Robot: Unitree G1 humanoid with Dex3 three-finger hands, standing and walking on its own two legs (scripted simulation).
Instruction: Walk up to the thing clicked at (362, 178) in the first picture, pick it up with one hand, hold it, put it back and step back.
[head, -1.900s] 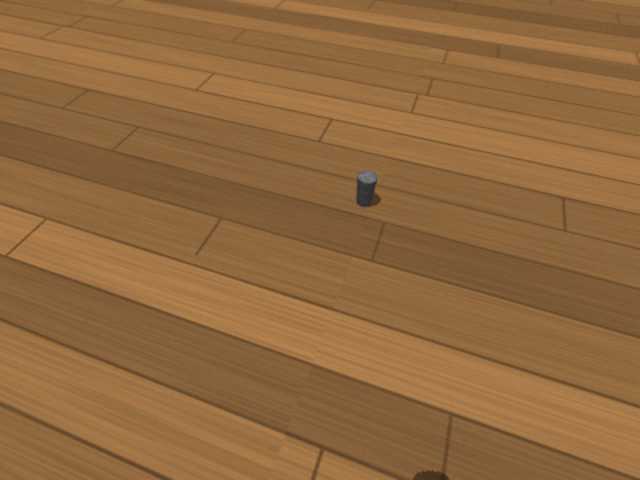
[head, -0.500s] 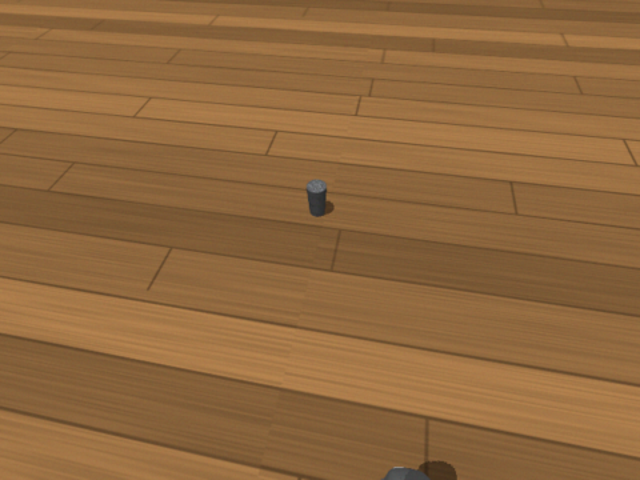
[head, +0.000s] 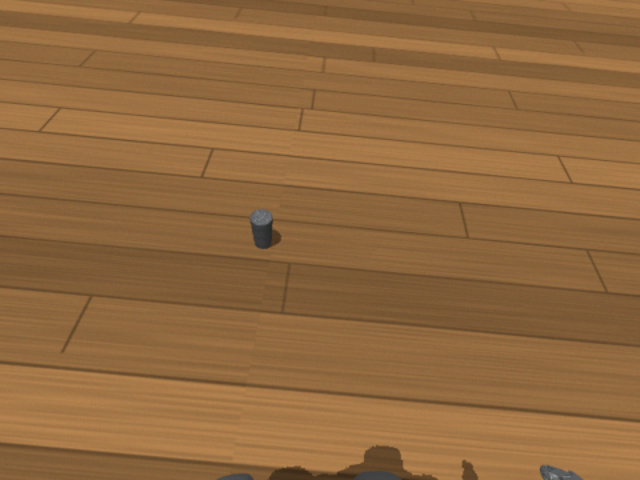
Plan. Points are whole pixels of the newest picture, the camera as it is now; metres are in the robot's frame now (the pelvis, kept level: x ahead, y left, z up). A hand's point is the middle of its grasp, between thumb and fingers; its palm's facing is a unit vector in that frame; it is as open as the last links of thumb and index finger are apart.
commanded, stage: walk up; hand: left
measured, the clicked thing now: (262, 230) +1.06 +0.18 -0.68
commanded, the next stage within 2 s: none
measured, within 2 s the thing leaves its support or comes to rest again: neither
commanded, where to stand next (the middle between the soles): +0.71 -0.01 m, yaw -3 degrees
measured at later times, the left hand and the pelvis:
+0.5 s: hand (161, 353) +0.30 +0.24 -0.11, palm faces -0.08 -0.92 -0.39, open 7.4 cm; pelvis +0.21 -0.03 +0.01, yaw -4 degrees
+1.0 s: hand (176, 254) +0.51 +0.27 -0.12, palm faces -0.16 -0.92 -0.36, open 7.4 cm; pelvis +0.40 +0.00 +0.01, yaw -5 degrees
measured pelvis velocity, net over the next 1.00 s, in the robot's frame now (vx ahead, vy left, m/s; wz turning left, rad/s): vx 0.40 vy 0.00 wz -0.09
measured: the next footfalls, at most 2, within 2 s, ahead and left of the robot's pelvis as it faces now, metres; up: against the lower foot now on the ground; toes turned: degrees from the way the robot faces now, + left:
right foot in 0.26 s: +0.26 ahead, -0.16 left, +0.00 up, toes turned -6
left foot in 0.64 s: +0.42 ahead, +0.12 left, +0.00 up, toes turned +2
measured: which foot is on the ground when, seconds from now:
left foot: down 0.00-0.28, up 0.30-0.62, down 0.64-1.00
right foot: up 0.00-0.24, down 0.26-0.66, up 0.68-1.00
